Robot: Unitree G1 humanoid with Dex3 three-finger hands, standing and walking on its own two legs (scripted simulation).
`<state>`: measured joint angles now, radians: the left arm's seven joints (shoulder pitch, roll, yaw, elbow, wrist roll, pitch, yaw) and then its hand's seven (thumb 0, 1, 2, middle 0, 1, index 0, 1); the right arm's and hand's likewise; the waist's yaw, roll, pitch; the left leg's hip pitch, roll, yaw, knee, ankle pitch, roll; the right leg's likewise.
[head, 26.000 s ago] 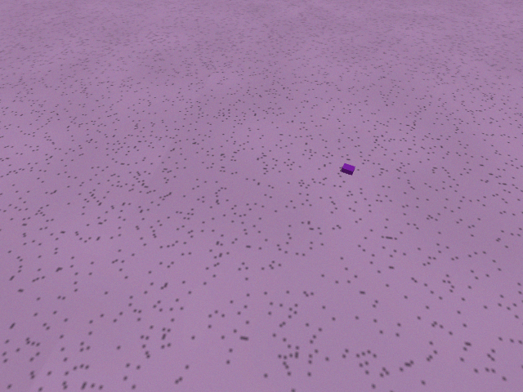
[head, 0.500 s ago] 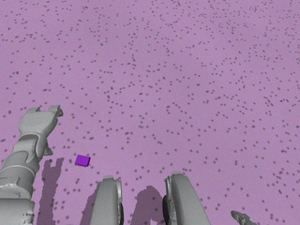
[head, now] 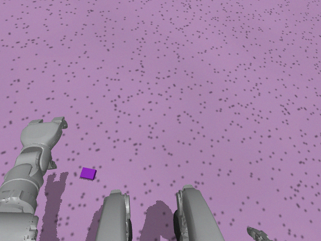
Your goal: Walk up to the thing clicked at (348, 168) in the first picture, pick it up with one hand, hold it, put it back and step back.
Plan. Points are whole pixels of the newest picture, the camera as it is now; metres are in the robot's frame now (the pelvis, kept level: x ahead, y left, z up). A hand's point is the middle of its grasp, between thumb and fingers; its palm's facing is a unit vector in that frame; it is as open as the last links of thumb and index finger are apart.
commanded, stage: go down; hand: left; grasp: from above
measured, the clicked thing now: (88, 173) +0.39 +0.29 -0.58
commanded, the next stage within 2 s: approach in 0.26 s
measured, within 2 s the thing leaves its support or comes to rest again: neither
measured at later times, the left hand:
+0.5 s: hand (49, 149) +0.38 +0.28 -0.11, palm faces -0.45 -0.04 -0.89, open 12.5 cm
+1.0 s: hand (78, 169) +0.37 +0.27 -0.36, palm faces -0.44 -0.01 -0.90, open 11.9 cm
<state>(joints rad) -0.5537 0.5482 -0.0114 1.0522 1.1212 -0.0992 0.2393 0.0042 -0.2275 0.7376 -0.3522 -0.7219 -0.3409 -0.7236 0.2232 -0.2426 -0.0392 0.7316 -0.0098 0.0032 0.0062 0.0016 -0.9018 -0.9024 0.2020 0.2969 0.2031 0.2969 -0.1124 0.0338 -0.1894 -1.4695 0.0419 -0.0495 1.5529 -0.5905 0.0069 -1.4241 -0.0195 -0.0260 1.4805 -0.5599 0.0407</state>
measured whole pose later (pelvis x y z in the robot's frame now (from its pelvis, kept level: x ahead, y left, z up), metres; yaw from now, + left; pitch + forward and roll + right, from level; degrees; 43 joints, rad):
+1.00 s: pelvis -0.04 +0.00 -0.18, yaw -2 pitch +35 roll -7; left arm -0.78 0.63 0.10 1.35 1.30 -0.23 0.49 0.00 -0.15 0.68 -0.42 -0.69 -0.42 -0.69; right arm 0.08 -0.24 -0.02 0.77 -0.11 -0.07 0.11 0.00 -0.90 -0.90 0.20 0.30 0.20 0.30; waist -0.16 0.00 -0.10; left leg -2.12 0.02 -0.10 2.14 -0.64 0.00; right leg -2.05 -0.02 -0.03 2.06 -0.62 0.05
